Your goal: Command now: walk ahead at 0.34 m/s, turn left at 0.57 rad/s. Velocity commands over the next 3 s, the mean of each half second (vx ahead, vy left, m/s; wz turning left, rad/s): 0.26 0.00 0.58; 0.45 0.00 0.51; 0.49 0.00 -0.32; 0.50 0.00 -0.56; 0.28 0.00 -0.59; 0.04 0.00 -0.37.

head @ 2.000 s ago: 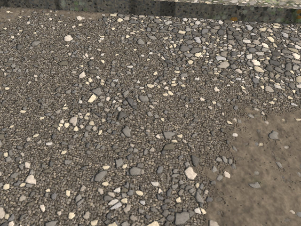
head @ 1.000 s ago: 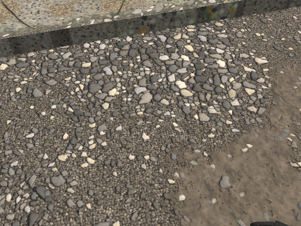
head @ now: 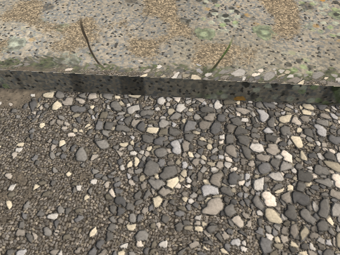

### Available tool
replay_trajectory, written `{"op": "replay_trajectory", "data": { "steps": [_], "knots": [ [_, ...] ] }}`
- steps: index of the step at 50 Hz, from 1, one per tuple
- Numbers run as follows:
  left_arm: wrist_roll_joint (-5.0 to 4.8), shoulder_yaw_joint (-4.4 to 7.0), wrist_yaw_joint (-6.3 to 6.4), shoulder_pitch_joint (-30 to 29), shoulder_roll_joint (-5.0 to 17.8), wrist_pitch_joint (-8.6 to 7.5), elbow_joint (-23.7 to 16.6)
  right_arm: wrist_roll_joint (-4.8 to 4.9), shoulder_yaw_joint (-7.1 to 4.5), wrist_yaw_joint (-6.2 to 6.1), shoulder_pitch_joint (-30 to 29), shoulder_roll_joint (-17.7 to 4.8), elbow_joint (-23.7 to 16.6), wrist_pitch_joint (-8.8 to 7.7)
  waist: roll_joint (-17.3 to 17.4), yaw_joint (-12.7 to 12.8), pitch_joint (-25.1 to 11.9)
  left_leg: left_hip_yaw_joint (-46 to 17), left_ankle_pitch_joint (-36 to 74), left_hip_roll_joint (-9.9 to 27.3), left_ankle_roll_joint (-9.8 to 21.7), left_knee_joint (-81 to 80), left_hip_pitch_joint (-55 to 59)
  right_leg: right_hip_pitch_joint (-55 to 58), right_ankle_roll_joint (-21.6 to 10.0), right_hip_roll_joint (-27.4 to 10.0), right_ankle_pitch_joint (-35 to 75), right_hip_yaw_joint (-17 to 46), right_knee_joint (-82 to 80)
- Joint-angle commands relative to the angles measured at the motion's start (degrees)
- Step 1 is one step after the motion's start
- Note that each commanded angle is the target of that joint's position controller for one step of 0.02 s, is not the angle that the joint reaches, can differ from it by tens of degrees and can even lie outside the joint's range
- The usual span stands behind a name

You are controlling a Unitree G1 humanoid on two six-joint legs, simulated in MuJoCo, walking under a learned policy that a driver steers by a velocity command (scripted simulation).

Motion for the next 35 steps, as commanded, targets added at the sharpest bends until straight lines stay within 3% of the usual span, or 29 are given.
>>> {"op": "replay_trajectory", "data": {
  "steps": [1,2,3,4,5,6,7,8,9,12,14,16,18,22,27,29,31,32,33,34,35],
  "knots": [
    [-0.37,2.51,0.92,-0.37,11.14,0.85,-2.32,-0.49,-1.28,-0.72,7.05,-4.08,-1.06,-1.28,-7.36,-5.10,-3.61,3.55,-4.57,-6.44,3.03,-3.76,10.40,-0.75,-5.49,-13.85,63.61,2.74,14.82],
    [-0.83,2.63,0.84,-1.16,11.45,1.37,-2.77,-0.87,-2.13,-1.40,14.46,-5.41,1.26,-2.07,-5.77,-8.33,-8.13,2.48,0.28,-7.92,4.49,-8.94,19.84,-3.90,-4.14,-12.94,57.48,2.33,26.71],
    [-1.06,2.42,0.62,-1.04,10.45,1.33,-4.06,-1.45,-3.66,-2.38,20.68,-10.06,2.90,-2.71,-1.00,-11.08,-13.12,-5.56,13.69,-1.40,6.91,-10.85,33.06,-14.99,-1.65,-10.43,36.22,2.24,42.97],
    [-1.82,1.07,-0.07,4.33,3.60,1.43,-7.46,-0.77,-5.43,-2.87,18.15,-18.01,1.49,-2.33,11.82,-5.24,-19.80,-31.04,49.01,18.67,17.51,-5.31,52.35,-38.84,1.86,0.08,-18.10,5.08,65.33],
    [-0.58,1.97,0.02,0.06,8.60,1.81,-7.87,2.16,-5.78,-3.45,22.99,-17.65,0.59,-1.25,1.15,-9.51,-26.48,-34.72,53.19,19.22,19.72,-8.77,50.73,-39.28,1.89,0.23,-14.43,17.00,68.40],
    [-1.29,1.53,0.14,-3.68,6.80,1.79,-9.03,2.35,-5.21,-4.04,17.93,-15.67,0.37,-0.78,1.38,-7.58,-18.56,-28.02,48.66,17.65,18.52,-11.30,43.62,-41.74,1.63,-2.22,-8.51,18.45,67.21],
    [-0.84,1.30,0.30,-5.28,6.63,1.68,-8.97,2.86,-4.18,-4.22,13.70,-11.44,-0.21,-0.50,-0.82,-5.80,-11.55,-24.08,42.06,14.02,15.55,-14.25,35.02,-40.99,1.55,-3.94,-4.47,18.54,61.75],
    [0.20,1.57,0.38,-5.96,7.08,2.27,-8.92,3.14,-3.49,-4.47,11.02,-9.04,-0.54,-0.35,-1.03,-3.94,-7.73,-21.69,37.53,10.69,13.04,-16.11,29.33,-39.38,1.72,-4.84,-2.93,18.90,57.97],
    [1.11,1.68,0.27,-4.42,7.22,3.37,-8.90,3.24,-2.93,-4.64,9.39,-7.45,-0.97,-0.23,-0.37,-2.17,-6.98,-19.74,35.98,8.52,11.99,-17.43,24.63,-36.18,2.17,-4.99,-2.20,19.02,55.43],
    [0.91,1.51,0.14,-3.27,5.81,5.69,-9.29,2.01,-3.40,-4.03,10.26,-9.66,-1.13,-0.99,-0.73,-0.86,-9.26,-18.44,35.72,6.33,10.81,-18.02,20.46,-32.65,2.80,-3.54,-0.05,18.62,50.77],
    [1.14,1.50,-0.17,-5.56,5.86,6.06,-10.37,1.92,-3.73,-3.92,11.27,-10.45,-1.35,-0.95,0.42,-1.57,-10.21,-20.63,17.95,5.06,10.27,-20.89,19.57,-33.50,2.93,-3.86,2.75,19.08,47.25],
    [1.47,1.72,-0.48,-10.10,6.88,6.31,-11.82,1.79,-3.81,-3.85,12.38,-10.43,-1.53,-0.56,2.26,-3.28,-8.35,-24.73,-6.10,4.02,9.82,-24.75,19.42,-36.60,3.19,-4.15,5.45,20.01,42.87],
    [1.43,1.88,-0.68,-14.50,7.55,6.22,-13.24,1.73,-3.99,-3.74,14.44,-10.69,-1.34,-0.42,3.40,-4.98,-5.46,-29.34,-18.00,4.53,9.54,-27.42,21.28,-40.62,3.57,-3.94,7.38,20.85,38.03],
    [1.15,1.66,-0.80,-19.02,7.24,4.99,-14.67,1.66,-4.39,-3.74,18.73,-11.31,-0.48,-1.01,2.47,-7.09,-4.31,-32.66,-18.38,5.32,9.14,-27.07,26.69,-42.74,3.49,-2.92,9.10,21.86,29.97],
    [0.50,1.11,-1.14,-22.30,7.06,3.49,-16.73,1.05,-4.70,-3.32,20.30,-11.89,-0.59,-1.42,3.82,-7.94,-3.28,-34.92,-18.64,4.01,9.84,-24.43,25.55,-37.62,2.19,-0.02,4.95,21.35,22.25],
    [0.09,0.93,-1.11,-21.66,7.29,2.75,-17.36,0.84,-4.87,-3.04,19.68,-12.18,-1.06,-1.55,4.28,-7.13,-3.18,-36.45,-18.17,3.45,9.69,-22.89,23.17,-32.65,1.31,1.45,2.61,21.20,18.67],
    [-0.42,0.85,-0.65,-15.99,7.17,1.82,-16.32,0.92,-4.94,-2.94,16.15,-12.18,-2.19,-1.59,3.49,-3.03,-3.39,-36.17,-16.75,1.11,7.45,-19.38,16.05,-20.02,0.16,2.90,3.71,20.70,10.46],
    [-0.35,1.03,-0.10,-11.63,7.59,1.18,-15.21,1.31,-4.73,-3.07,14.57,-11.33,-2.63,-1.71,1.46,-0.14,-3.85,-34.32,-17.92,-1.71,5.26,-15.34,9.97,-10.31,-0.37,2.26,6.93,20.91,4.98],
    [0.36,2.02,0.77,-6.43,11.71,0.62,-14.32,1.93,-3.78,-3.20,14.36,-7.83,-3.50,-2.33,-5.06,1.90,-6.12,-28.69,-23.69,-5.73,2.20,-5.86,1.65,0.23,-1.95,-6.63,1.03,28.96,1.21],
    [1.42,3.20,1.39,-2.60,18.07,0.86,-14.71,2.80,-2.48,-3.13,14.32,-3.62,-5.60,-2.86,-15.83,2.48,-9.67,-16.45,-29.41,-13.27,-0.59,9.83,-7.94,7.31,-6.55,-20.90,-16.00,49.02,-6.03],
    [1.67,3.90,1.38,-3.77,18.74,1.39,-13.89,0.98,-2.98,-3.38,14.80,-8.05,-5.58,-2.62,-12.51,0.20,-5.50,-13.72,-27.12,-9.44,-0.65,17.53,-13.21,1.94,-10.63,-24.73,-21.20,57.68,-7.62]
  ]
}}
Next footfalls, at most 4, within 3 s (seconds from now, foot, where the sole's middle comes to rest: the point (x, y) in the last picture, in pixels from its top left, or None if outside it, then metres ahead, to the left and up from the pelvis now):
0.06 left None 0.19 0.08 -0.77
0.66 right None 0.33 -0.07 -0.77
1.10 left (117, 248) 0.46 0.26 -0.77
1.62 right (143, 170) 0.80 0.20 -0.77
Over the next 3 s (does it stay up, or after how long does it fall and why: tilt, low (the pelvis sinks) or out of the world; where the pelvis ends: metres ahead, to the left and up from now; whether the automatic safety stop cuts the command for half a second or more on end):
stays up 0.99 0.25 0.00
